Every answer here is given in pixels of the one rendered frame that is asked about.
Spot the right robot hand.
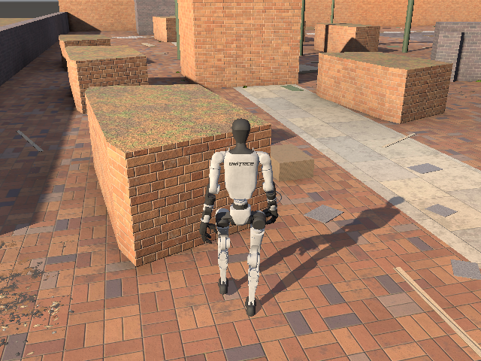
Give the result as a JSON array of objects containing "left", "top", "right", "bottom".
[{"left": 263, "top": 208, "right": 278, "bottom": 225}]

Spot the robot left thigh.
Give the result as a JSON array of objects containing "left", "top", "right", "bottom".
[{"left": 215, "top": 208, "right": 231, "bottom": 250}]

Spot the robot left forearm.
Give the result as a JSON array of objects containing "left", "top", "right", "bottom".
[{"left": 201, "top": 183, "right": 216, "bottom": 223}]

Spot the left robot upper arm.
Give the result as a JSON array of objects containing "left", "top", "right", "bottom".
[{"left": 209, "top": 151, "right": 225, "bottom": 194}]

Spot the robot right forearm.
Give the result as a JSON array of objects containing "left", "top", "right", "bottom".
[{"left": 265, "top": 182, "right": 277, "bottom": 211}]

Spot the right robot upper arm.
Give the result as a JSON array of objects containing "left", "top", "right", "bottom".
[{"left": 256, "top": 151, "right": 274, "bottom": 192}]

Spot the left robot hand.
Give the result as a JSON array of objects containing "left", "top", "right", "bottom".
[{"left": 199, "top": 221, "right": 217, "bottom": 244}]

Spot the robot right foot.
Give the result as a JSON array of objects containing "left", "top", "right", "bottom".
[{"left": 245, "top": 296, "right": 256, "bottom": 317}]

